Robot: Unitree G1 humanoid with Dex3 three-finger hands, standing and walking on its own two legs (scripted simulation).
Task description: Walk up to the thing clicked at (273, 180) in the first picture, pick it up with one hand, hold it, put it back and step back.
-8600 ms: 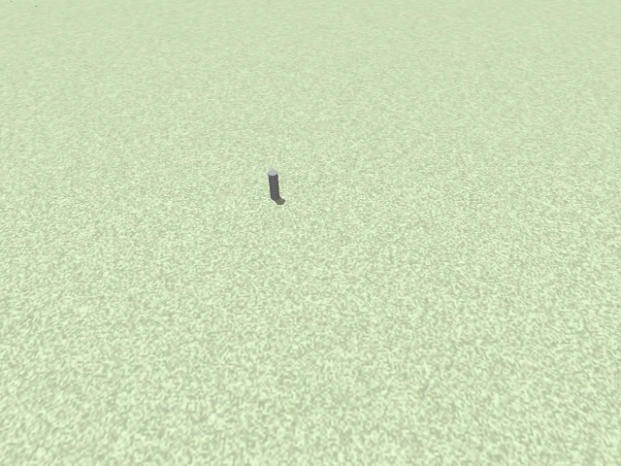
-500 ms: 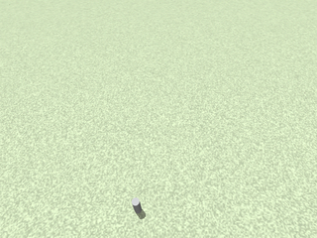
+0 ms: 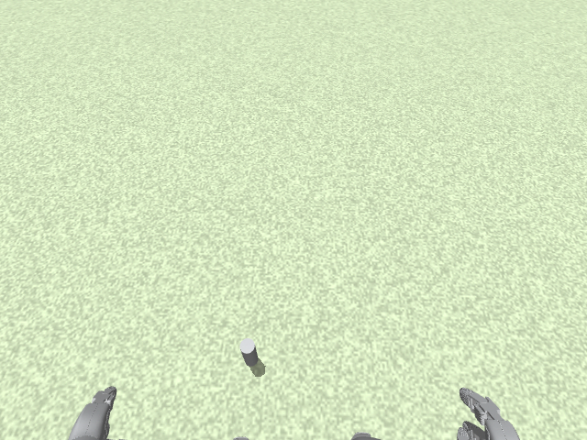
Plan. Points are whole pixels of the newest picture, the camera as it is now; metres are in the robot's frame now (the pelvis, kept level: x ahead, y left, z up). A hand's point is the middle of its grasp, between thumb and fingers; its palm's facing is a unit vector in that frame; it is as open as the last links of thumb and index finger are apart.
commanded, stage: go down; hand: left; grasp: from the side
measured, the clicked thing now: (249, 352) +0.41 +0.14 -0.66
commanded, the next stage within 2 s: none
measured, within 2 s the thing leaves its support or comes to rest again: neither
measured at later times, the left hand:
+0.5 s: hand out of the picture +0.14 +0.25 -0.16, palm faces +0.05 -0.95 -0.31, open 17.0 cm
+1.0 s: hand (149, 374) +0.26 +0.28 -0.24, palm faces +0.01 -0.98 -0.20, open 17.2 cm
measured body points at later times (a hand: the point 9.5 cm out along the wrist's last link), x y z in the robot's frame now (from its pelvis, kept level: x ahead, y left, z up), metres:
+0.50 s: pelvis +0.00 +0.01 -0.04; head +0.07 +0.03 +0.40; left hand +0.13 +0.30 -0.13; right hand +0.17 -0.24 -0.12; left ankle -0.02 +0.12 -0.71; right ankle +0.01 -0.14 -0.71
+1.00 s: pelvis -0.06 +0.00 -0.17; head +0.10 +0.03 +0.26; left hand +0.25 +0.33 -0.23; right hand +0.11 -0.27 -0.25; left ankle -0.02 +0.12 -0.71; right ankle +0.01 -0.14 -0.71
